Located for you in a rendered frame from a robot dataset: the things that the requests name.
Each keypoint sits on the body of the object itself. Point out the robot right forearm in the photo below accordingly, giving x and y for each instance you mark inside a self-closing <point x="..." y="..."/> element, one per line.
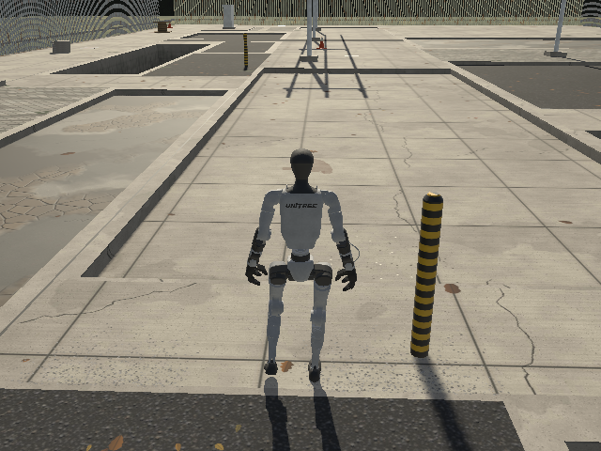
<point x="345" y="253"/>

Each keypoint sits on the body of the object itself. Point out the robot left forearm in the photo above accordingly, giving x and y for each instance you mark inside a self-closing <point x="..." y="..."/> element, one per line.
<point x="256" y="250"/>

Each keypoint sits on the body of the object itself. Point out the robot left upper arm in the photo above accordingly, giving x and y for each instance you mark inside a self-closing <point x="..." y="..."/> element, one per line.
<point x="271" y="198"/>

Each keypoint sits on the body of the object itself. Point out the robot right upper arm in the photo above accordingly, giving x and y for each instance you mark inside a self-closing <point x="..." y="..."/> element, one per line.
<point x="330" y="199"/>

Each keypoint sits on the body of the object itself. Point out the left robot hand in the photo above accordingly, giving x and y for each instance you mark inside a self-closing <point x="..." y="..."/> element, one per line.
<point x="256" y="271"/>

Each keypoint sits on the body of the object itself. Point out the humanoid robot head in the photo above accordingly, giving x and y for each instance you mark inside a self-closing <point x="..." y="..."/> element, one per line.
<point x="301" y="163"/>

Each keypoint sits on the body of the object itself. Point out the right robot hand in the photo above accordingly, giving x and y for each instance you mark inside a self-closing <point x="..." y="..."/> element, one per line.
<point x="351" y="277"/>

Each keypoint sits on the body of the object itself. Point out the right robot shin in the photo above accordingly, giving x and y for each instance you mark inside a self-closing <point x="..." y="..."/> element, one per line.
<point x="317" y="339"/>

